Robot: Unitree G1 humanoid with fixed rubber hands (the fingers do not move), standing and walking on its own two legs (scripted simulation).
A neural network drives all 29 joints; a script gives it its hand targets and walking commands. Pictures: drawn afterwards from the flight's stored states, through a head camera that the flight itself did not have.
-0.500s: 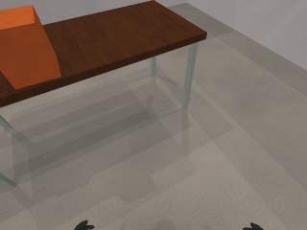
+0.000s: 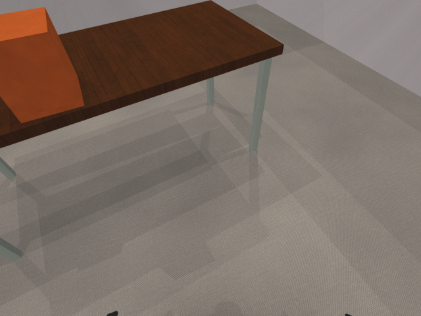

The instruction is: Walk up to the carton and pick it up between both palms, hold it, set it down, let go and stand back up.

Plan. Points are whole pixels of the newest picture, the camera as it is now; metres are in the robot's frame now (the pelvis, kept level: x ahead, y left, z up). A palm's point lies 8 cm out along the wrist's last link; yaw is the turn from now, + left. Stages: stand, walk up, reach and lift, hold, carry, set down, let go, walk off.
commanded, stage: stand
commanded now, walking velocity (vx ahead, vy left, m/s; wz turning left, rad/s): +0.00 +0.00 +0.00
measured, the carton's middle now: (32, 65) +0.80 +0.63 +0.06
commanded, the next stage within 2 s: none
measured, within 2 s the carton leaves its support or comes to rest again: neither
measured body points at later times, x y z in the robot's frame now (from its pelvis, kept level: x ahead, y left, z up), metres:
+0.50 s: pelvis +0.01 +0.00 +0.00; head +0.01 +0.00 +0.45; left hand +0.07 +0.26 -0.13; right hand +0.09 -0.25 -0.12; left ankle +0.02 +0.13 -0.73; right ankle +0.01 -0.11 -0.73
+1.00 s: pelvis +0.01 +0.00 +0.00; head +0.01 +0.00 +0.45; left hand +0.06 +0.26 -0.13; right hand +0.07 -0.26 -0.13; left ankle +0.02 +0.13 -0.73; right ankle +0.01 -0.11 -0.73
